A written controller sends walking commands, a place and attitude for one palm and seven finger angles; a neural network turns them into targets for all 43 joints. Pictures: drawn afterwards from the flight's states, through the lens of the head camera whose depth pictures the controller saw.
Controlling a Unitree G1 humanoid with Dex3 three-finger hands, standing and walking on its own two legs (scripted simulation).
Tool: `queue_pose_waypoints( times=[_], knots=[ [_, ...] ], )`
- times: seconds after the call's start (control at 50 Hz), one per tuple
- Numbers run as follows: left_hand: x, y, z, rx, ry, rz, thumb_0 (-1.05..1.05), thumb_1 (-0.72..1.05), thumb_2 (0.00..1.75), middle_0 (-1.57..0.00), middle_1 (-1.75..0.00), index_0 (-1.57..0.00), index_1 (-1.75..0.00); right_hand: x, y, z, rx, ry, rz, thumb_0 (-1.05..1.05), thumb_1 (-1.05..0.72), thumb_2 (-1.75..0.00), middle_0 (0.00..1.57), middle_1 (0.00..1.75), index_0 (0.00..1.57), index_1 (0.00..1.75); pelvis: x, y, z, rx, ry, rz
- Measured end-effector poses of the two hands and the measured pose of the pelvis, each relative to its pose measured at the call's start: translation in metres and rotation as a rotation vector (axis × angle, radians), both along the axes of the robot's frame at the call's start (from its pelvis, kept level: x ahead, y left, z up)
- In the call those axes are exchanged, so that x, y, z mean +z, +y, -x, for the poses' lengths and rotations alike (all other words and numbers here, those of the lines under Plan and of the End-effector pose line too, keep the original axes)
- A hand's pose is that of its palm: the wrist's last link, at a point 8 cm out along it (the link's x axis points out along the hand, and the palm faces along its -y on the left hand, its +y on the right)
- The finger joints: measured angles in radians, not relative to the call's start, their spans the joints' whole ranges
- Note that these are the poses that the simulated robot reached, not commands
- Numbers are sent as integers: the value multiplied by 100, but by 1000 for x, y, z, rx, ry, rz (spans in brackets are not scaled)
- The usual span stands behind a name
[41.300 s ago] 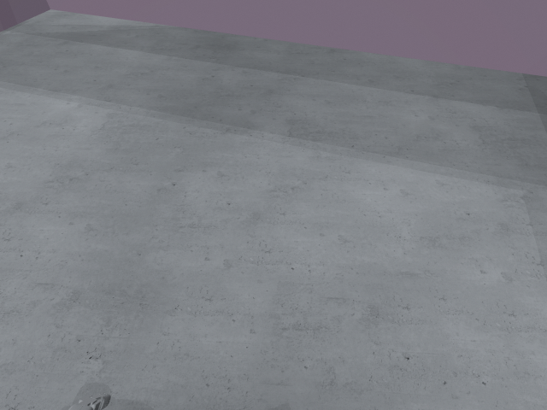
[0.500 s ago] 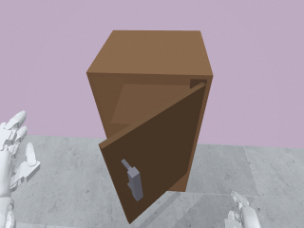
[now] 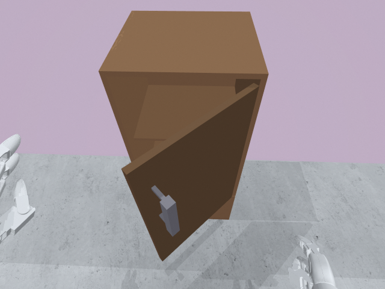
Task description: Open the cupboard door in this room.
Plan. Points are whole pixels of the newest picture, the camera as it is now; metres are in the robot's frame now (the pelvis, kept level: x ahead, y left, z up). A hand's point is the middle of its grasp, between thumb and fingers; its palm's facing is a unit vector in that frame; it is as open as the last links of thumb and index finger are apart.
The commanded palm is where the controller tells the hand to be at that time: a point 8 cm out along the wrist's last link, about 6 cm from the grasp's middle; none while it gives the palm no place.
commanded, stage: step back with the hand held close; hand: left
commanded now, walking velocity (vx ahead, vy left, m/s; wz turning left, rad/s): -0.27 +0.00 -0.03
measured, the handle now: (165, 211) +0.30 +0.09 -0.05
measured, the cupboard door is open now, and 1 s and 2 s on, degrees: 45 45 45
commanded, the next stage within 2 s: stop stepping back and stand still in 0.70 s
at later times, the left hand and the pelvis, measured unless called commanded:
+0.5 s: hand out of the picture +0.09 +0.29 +0.16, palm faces +0.45 -0.75 -0.49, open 7.4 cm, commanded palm +0.04 +0.33 +0.18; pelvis -0.09 +0.03 -0.02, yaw +3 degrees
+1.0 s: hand out of the picture +0.01 +0.34 +0.16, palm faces +0.50 -0.76 -0.42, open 7.4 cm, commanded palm -0.07 +0.36 +0.18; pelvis -0.19 +0.05 -0.01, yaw +4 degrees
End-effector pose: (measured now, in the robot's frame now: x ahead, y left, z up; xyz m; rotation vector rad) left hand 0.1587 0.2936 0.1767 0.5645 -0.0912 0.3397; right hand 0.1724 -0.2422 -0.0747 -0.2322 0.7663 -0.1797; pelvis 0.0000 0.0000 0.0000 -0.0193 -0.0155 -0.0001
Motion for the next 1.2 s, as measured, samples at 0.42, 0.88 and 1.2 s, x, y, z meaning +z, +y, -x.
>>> queue_pose_waypoints(
  times=[0.42,0.88,1.2],
  knots=[
    [7,27,89,20,-113,-80,1,89,90,-21,-30,-21,-30,-12,34,80,56,-3,-4,1,-91,-89,20,30,20,30,-13,18,78,56,2,36],
    [7,49,190,47,-203,-31,1,88,90,-21,-30,-21,-30,-9,73,145,134,12,-2,1,-91,-89,20,30,20,30,-12,39,157,62,15,5],
    [16,52,239,34,-148,-4,1,89,90,-21,-30,-21,-30,18,79,226,111,-60,-13,1,-90,-89,20,30,20,30,7,43,217,65,33,13]
  ],
)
